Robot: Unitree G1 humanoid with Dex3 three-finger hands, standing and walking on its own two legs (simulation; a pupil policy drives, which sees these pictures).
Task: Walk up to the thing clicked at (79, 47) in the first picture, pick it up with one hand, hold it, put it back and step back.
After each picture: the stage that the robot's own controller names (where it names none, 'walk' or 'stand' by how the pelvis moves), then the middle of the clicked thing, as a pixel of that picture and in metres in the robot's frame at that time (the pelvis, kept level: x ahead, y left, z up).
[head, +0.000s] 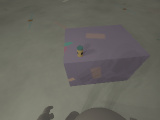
stand; (80, 51) +0.69 +0.15 -0.10
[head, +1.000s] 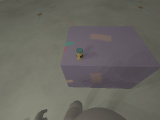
walk; (79, 54) +0.60 +0.17 -0.09
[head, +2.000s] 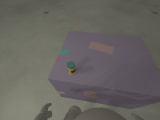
stand; (71, 68) +0.42 +0.19 -0.08
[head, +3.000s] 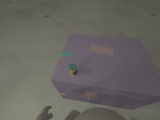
stand; (73, 70) +0.43 +0.18 -0.11
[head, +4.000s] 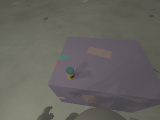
stand; (70, 73) +0.40 +0.20 -0.11
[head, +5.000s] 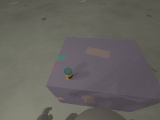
stand; (68, 74) +0.39 +0.21 -0.11
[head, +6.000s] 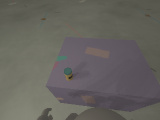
stand; (68, 74) +0.39 +0.21 -0.11
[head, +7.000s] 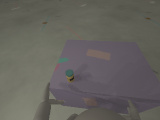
rise first; (70, 76) +0.38 +0.21 -0.10
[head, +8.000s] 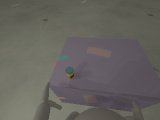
go down; (70, 73) +0.39 +0.21 -0.10
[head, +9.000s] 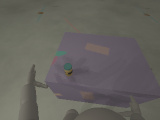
go down; (68, 69) +0.41 +0.20 -0.09
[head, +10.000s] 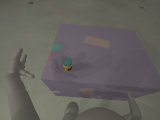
go down; (67, 65) +0.41 +0.18 -0.04
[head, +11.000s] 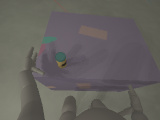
close in; (61, 60) +0.41 +0.20 -0.02
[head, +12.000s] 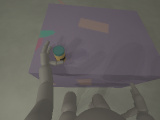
close; (60, 55) +0.43 +0.19 +0.02
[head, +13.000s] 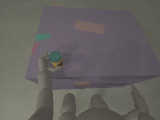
lift; (56, 60) +0.40 +0.20 +0.02
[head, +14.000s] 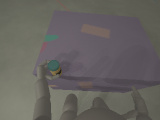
lift; (55, 69) +0.34 +0.23 +0.01
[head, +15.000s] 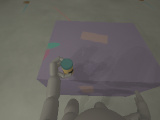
lift; (67, 67) +0.34 +0.15 +0.06
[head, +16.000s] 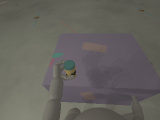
hold; (70, 70) +0.32 +0.14 +0.09
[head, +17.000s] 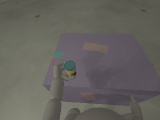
hold; (70, 70) +0.32 +0.14 +0.08
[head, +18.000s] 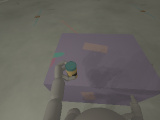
crouch; (71, 71) +0.32 +0.14 +0.07
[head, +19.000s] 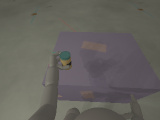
crouch; (66, 61) +0.38 +0.18 +0.09
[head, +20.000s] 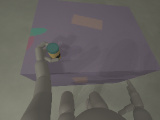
lower; (54, 52) +0.45 +0.20 +0.02
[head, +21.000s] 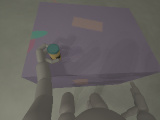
lower; (54, 53) +0.45 +0.20 +0.02
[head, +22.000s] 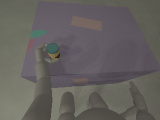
lower; (54, 53) +0.45 +0.20 +0.02
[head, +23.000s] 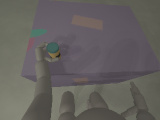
lower; (54, 52) +0.45 +0.20 +0.02
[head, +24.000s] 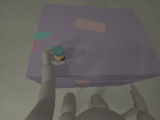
open; (59, 55) +0.44 +0.18 +0.02
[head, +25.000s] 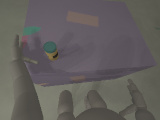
sink last; (51, 51) +0.45 +0.20 +0.02
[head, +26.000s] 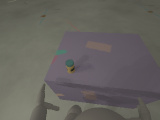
sink last; (70, 66) +0.43 +0.20 -0.04
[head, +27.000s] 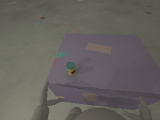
stand; (71, 69) +0.41 +0.19 -0.05
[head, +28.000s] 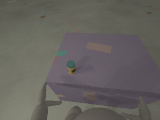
stand; (71, 67) +0.42 +0.19 -0.05
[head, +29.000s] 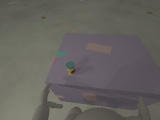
stand; (71, 68) +0.42 +0.19 -0.05
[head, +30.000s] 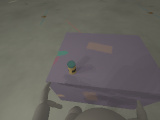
withdraw; (71, 67) +0.42 +0.19 -0.05
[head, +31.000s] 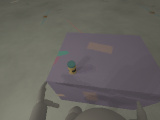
stand; (72, 67) +0.42 +0.19 -0.05
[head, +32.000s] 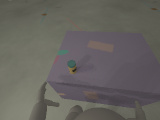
stand; (72, 67) +0.42 +0.19 -0.05
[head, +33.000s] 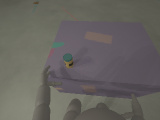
close in; (68, 61) +0.44 +0.19 -0.03
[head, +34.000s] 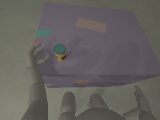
lower; (60, 53) +0.44 +0.18 +0.02
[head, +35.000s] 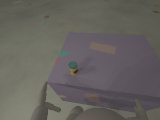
sink last; (73, 68) +0.41 +0.18 -0.04
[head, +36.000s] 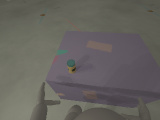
stand; (71, 66) +0.43 +0.19 -0.05
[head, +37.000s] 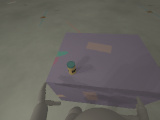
stand; (71, 68) +0.42 +0.19 -0.05
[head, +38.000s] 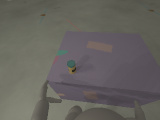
stand; (71, 67) +0.42 +0.19 -0.05
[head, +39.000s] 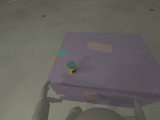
stand; (72, 68) +0.42 +0.19 -0.06
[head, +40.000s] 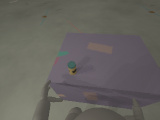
stand; (72, 68) +0.42 +0.19 -0.06
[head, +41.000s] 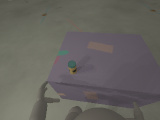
stand; (72, 67) +0.42 +0.19 -0.06
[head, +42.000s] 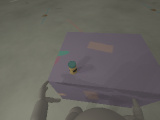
stand; (72, 67) +0.43 +0.19 -0.07
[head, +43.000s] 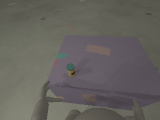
stand; (71, 70) +0.41 +0.20 -0.07
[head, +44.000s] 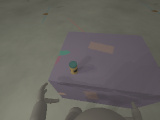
stand; (73, 67) +0.43 +0.18 -0.08
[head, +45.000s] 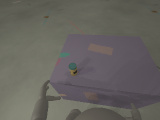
stand; (73, 69) +0.42 +0.19 -0.09
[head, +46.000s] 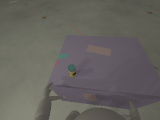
stand; (72, 71) +0.41 +0.19 -0.10
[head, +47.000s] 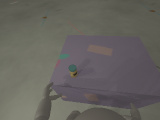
stand; (73, 71) +0.41 +0.19 -0.10
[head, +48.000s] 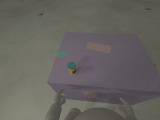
stand; (72, 68) +0.42 +0.18 -0.09
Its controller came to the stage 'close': yes
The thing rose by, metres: 0.18
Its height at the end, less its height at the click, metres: +0.00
